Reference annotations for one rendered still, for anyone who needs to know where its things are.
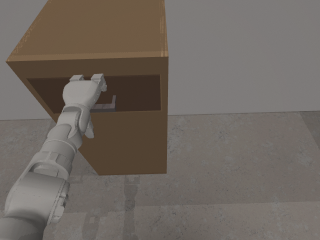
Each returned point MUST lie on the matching robot left hand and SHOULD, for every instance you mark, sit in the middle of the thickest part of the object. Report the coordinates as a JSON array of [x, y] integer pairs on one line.
[[86, 93]]

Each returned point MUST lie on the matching left robot forearm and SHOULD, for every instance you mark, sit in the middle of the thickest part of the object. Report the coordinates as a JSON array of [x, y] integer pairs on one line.
[[59, 149]]

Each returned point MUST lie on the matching robot left upper arm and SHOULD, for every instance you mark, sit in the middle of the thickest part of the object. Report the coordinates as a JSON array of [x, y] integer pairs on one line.
[[38, 201]]

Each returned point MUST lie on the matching drawer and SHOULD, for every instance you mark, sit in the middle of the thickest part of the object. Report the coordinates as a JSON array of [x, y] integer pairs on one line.
[[133, 92]]

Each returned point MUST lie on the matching handle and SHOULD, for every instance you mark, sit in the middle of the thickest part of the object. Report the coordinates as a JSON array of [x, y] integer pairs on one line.
[[105, 108]]

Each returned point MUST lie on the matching cabinet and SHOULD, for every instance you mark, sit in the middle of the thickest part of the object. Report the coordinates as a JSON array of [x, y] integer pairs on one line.
[[113, 38]]

